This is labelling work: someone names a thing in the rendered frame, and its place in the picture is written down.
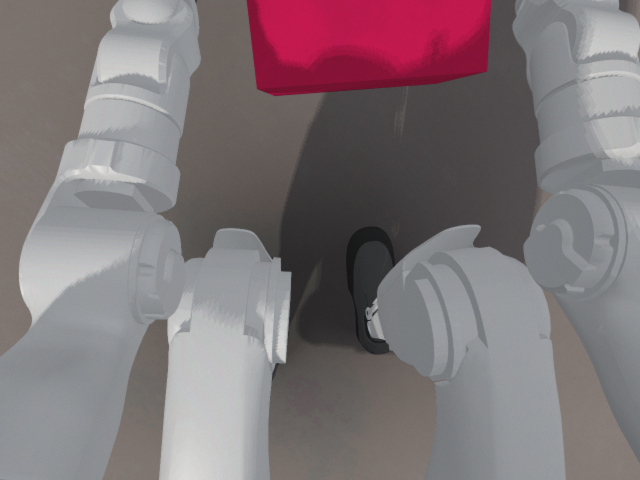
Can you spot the robot shin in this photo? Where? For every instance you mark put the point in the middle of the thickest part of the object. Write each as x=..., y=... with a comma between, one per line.
x=225, y=238
x=384, y=323

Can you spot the robot right shin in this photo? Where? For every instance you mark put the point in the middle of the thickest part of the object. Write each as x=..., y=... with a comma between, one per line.
x=384, y=323

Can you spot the right robot forearm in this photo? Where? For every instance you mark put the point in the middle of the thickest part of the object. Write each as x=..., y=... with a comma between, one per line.
x=584, y=73

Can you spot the left robot upper arm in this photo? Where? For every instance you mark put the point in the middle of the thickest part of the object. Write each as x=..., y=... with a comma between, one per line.
x=93, y=280

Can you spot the right robot upper arm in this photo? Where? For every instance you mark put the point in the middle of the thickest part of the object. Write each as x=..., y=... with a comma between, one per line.
x=584, y=248

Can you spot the left robot forearm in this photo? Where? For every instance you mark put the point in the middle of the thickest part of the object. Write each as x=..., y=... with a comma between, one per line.
x=134, y=113

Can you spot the carton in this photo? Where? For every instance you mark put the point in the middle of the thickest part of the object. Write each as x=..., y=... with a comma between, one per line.
x=314, y=46

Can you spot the robot left shin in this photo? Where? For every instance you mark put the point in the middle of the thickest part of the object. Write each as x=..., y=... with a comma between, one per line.
x=225, y=238

